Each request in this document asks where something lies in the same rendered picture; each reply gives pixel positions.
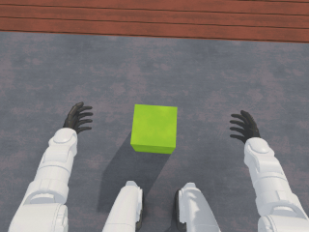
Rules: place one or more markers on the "carton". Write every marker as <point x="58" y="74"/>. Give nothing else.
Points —
<point x="154" y="129"/>

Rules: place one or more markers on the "robot left forearm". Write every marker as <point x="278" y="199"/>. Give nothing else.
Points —
<point x="51" y="181"/>

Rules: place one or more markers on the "robot right forearm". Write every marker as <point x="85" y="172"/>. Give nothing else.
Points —
<point x="274" y="195"/>

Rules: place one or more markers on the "left robot hand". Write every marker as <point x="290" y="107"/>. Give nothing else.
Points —
<point x="73" y="122"/>

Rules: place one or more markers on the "robot right upper arm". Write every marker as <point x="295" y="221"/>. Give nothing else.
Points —
<point x="274" y="223"/>

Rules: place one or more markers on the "right robot hand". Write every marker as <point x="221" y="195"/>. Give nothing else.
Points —
<point x="249" y="130"/>

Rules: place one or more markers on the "right robot foot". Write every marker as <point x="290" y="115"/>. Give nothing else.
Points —
<point x="180" y="225"/>

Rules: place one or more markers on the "robot left upper arm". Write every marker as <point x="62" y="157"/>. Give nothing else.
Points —
<point x="45" y="217"/>

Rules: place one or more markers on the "robot left shin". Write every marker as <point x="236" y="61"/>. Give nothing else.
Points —
<point x="131" y="183"/>

